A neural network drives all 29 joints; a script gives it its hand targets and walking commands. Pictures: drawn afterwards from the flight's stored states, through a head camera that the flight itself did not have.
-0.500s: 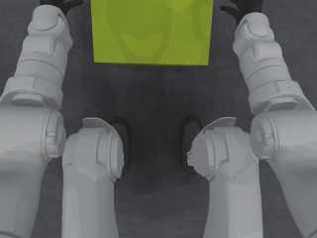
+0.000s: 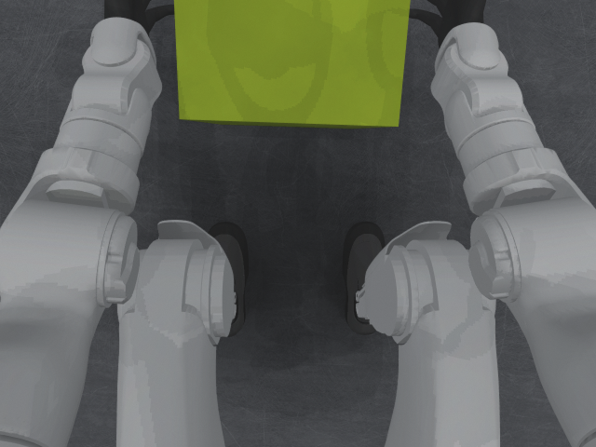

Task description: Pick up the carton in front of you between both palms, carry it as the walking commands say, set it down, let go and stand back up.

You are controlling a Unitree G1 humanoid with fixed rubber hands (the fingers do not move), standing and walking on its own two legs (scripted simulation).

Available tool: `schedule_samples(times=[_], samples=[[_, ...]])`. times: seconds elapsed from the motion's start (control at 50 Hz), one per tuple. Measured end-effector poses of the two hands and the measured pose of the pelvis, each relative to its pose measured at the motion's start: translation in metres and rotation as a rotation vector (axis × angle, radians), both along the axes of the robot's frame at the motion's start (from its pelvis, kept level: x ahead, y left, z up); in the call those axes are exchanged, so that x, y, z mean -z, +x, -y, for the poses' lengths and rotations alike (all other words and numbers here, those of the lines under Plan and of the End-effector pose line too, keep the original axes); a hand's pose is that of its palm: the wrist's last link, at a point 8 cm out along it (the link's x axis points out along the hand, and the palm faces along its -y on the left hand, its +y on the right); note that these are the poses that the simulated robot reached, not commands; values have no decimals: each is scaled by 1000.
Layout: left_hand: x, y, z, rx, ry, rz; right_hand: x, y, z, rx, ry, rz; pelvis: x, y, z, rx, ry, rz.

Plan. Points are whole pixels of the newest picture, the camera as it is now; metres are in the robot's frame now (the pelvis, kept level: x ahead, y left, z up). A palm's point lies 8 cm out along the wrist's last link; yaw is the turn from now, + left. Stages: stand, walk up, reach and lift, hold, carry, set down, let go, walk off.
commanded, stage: reach and lift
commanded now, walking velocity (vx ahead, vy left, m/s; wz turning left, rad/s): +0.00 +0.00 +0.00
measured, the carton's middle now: (290, 41) +0.52 +0.02 -0.25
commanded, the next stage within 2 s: none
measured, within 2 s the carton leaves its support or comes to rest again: leaves its support in 0.42 s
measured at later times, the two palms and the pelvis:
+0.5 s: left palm (133, 8) +0.52 +0.17 -0.15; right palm (452, 7) +0.53 -0.14 -0.14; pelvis +0.00 +0.00 -0.01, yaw +1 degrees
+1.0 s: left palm out of the picture +0.47 +0.17 +0.05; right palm out of the picture +0.49 -0.13 +0.06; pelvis +0.01 -0.01 +0.11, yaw +2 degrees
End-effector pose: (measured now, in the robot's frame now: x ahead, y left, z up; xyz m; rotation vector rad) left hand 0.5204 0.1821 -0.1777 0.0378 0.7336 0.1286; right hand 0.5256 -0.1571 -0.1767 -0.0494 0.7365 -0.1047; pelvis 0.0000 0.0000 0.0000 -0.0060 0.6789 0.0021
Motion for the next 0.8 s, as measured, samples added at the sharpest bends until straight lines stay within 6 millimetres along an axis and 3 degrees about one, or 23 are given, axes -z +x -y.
schedule_samples(times=[0.1,0.42,0.48,0.56,0.68,0.8], samples=[[2,3,15,9,-6,1,0,5,-20,-27,19,7,-1,-2,0,2,3,7],[-4,5,16,8,-8,-18,-8,9,-21,20,-6,-6,12,-4,0,-11,1,48],[-22,3,16,1,-16,7,-25,6,-22,25,2,18,10,-2,1,-22,-1,56],[-61,-8,13,-32,-33,43,-64,1,-24,24,23,55,-1,1,5,-31,2,48],[-130,-28,9,-70,-58,65,-134,-11,-33,20,52,76,-33,2,9,-34,3,6],[-178,-42,9,-71,-64,37,-181,-24,-33,8,59,48,-69,-1,12,-42,2,-27]])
